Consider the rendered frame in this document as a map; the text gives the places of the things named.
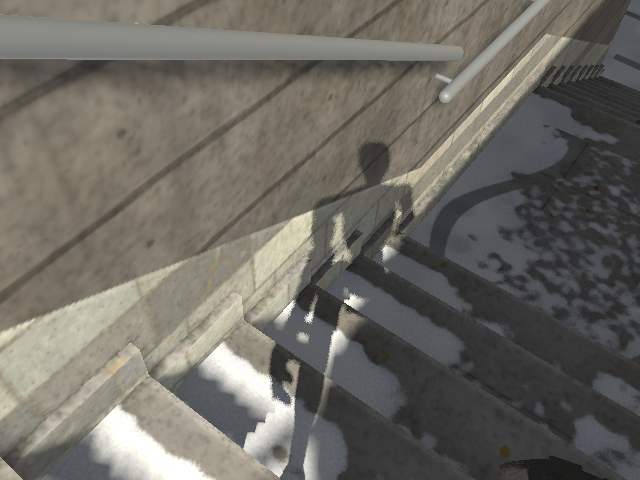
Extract stairs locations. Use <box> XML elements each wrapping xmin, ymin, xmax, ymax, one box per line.
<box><xmin>0</xmin><ymin>231</ymin><xmax>640</xmax><ymax>480</ymax></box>
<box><xmin>547</xmin><ymin>76</ymin><xmax>640</xmax><ymax>126</ymax></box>

